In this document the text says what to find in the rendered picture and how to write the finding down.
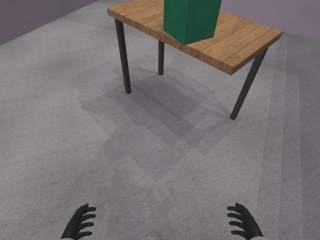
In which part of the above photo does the robot left hand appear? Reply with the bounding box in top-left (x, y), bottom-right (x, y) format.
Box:
top-left (61, 203), bottom-right (96, 240)

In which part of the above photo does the table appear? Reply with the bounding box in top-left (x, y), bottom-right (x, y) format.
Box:
top-left (107, 0), bottom-right (283, 121)

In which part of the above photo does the carton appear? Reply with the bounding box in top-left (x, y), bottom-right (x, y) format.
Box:
top-left (163, 0), bottom-right (222, 45)

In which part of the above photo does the robot right hand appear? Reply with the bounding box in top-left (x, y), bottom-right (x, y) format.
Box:
top-left (227, 203), bottom-right (264, 240)

